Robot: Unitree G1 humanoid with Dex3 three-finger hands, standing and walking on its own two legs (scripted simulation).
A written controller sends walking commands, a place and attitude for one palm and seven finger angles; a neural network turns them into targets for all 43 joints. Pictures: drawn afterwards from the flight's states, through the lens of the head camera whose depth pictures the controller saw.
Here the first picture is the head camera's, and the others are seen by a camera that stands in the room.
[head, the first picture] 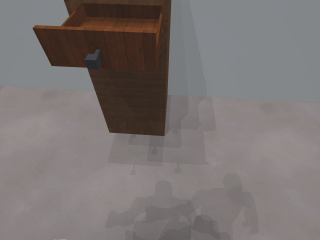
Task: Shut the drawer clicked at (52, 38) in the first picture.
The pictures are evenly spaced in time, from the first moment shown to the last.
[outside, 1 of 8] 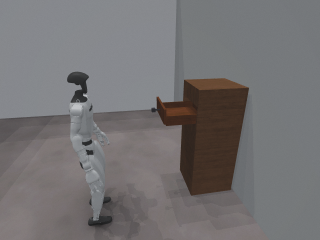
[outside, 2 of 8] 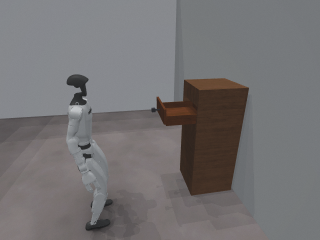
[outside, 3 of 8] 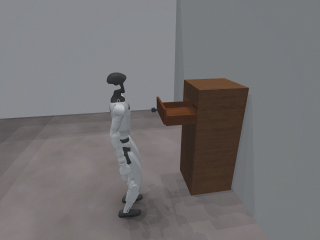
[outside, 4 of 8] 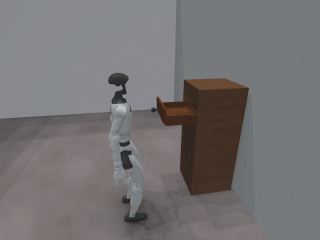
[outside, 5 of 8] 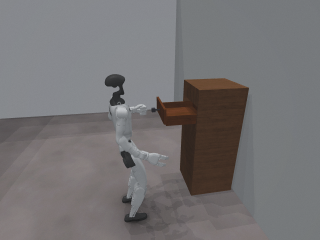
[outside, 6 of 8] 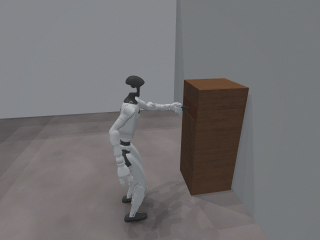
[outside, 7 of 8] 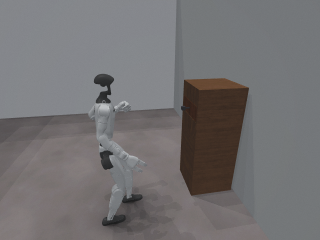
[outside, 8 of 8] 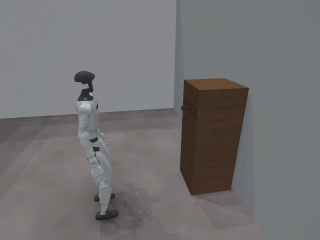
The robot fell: no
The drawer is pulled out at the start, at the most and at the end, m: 0.29 0.29 0.00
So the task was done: yes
